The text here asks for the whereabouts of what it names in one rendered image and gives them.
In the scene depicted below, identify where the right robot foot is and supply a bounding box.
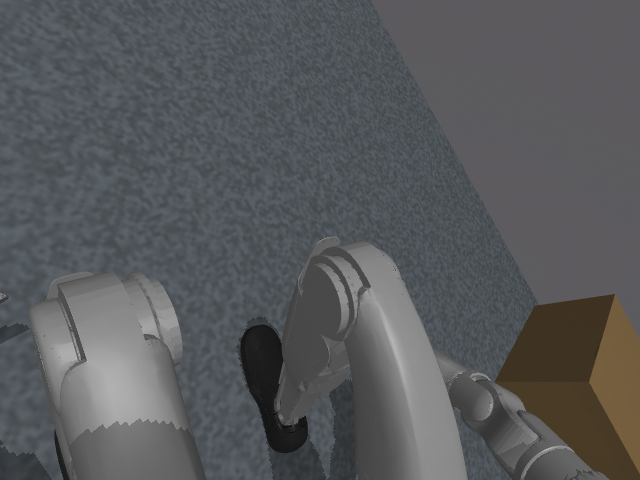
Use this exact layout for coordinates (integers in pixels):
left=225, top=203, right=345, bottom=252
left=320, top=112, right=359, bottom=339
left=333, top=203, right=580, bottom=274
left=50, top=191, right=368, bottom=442
left=240, top=325, right=308, bottom=453

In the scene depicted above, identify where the right robot arm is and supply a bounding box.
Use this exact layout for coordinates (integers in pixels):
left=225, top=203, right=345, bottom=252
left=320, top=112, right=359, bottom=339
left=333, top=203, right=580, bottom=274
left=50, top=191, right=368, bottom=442
left=449, top=370, right=609, bottom=480

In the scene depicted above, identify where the right robot hand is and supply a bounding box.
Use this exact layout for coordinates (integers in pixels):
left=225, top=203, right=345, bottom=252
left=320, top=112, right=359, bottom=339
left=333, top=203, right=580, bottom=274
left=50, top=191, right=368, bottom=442
left=432, top=347, right=470, bottom=394

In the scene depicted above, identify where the left robot foot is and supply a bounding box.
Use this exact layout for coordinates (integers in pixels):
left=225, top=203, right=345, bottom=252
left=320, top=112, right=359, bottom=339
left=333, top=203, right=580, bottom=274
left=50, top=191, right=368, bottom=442
left=54, top=431, right=70, bottom=480

